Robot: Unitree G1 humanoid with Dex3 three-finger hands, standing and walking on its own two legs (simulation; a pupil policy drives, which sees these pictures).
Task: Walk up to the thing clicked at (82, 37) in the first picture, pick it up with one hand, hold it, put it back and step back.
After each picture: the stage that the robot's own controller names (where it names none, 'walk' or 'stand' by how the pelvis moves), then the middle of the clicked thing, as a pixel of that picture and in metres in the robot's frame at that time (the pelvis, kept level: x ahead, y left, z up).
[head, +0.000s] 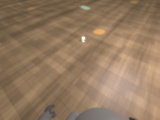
stand; (83, 39) +1.84 +0.22 -0.72
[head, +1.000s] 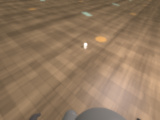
walk; (85, 45) +1.73 +0.08 -0.70
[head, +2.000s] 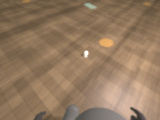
walk; (86, 54) +1.17 +0.07 -0.71
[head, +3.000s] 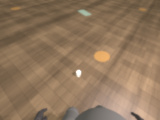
walk; (78, 73) +0.74 +0.15 -0.71
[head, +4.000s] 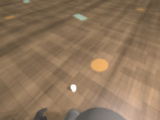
walk; (73, 88) +0.50 +0.21 -0.71
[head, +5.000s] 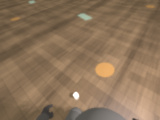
stand; (76, 96) +0.37 +0.20 -0.70
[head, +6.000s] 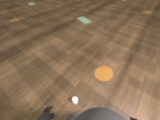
stand; (75, 100) +0.34 +0.19 -0.72
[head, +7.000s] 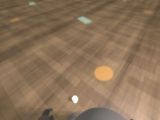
stand; (75, 99) +0.35 +0.19 -0.73
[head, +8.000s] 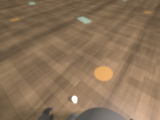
stand; (74, 99) +0.34 +0.19 -0.73
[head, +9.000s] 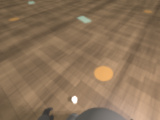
stand; (74, 100) +0.33 +0.19 -0.73
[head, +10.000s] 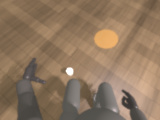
go down; (70, 71) +0.40 +0.20 -0.46
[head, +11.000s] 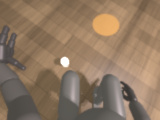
go down; (65, 62) +0.42 +0.23 -0.31
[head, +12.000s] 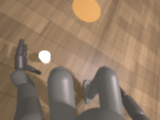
close in; (45, 57) +0.40 +0.26 -0.23
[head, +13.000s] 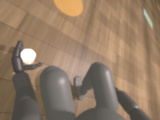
close; (28, 57) +0.40 +0.28 -0.22
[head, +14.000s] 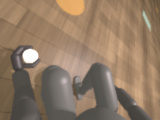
lift; (30, 57) +0.38 +0.27 -0.23
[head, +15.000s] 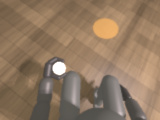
lift; (59, 69) +0.31 +0.23 -0.06
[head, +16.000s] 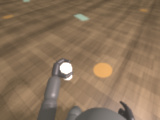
hold; (66, 72) +0.33 +0.18 +0.06
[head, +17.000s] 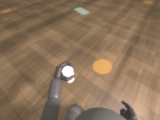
hold; (68, 74) +0.32 +0.17 +0.00
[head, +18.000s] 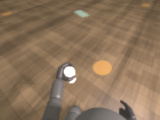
hold; (70, 75) +0.33 +0.16 +0.00
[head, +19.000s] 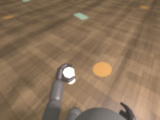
crouch; (69, 76) +0.32 +0.16 +0.01
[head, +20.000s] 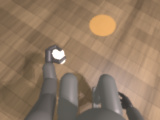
crouch; (59, 56) +0.43 +0.21 -0.10
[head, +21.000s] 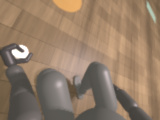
lower; (22, 55) +0.41 +0.29 -0.22
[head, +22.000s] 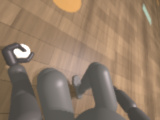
lower; (23, 54) +0.41 +0.29 -0.23
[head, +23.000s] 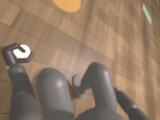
lower; (23, 54) +0.41 +0.29 -0.22
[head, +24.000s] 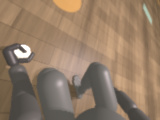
lower; (23, 54) +0.41 +0.29 -0.23
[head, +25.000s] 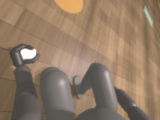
loosen; (28, 55) +0.40 +0.27 -0.23
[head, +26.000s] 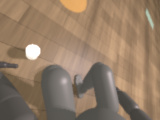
stand; (32, 52) +0.40 +0.26 -0.23
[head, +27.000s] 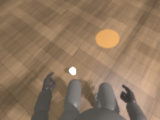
walk; (72, 71) +0.41 +0.19 -0.47
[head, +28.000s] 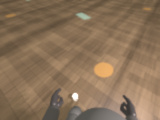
stand; (75, 97) +0.36 +0.17 -0.66
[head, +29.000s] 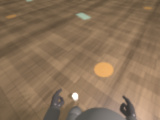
stand; (75, 96) +0.36 +0.18 -0.67
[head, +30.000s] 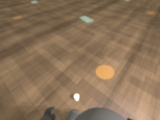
stand; (76, 97) +0.37 +0.16 -0.71
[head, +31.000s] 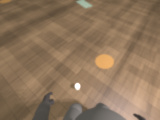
walk; (77, 86) +0.41 +0.13 -0.70
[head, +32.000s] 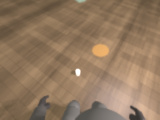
walk; (77, 72) +0.62 +0.14 -0.71
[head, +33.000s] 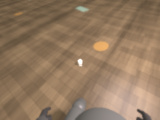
walk; (80, 62) +0.94 +0.27 -0.70
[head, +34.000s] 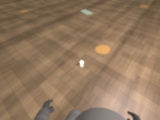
stand; (81, 63) +0.98 +0.18 -0.71
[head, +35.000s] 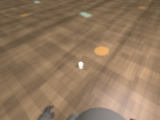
stand; (80, 65) +0.98 +0.19 -0.73
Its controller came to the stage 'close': yes
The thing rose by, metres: 0.72
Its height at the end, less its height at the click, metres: +0.00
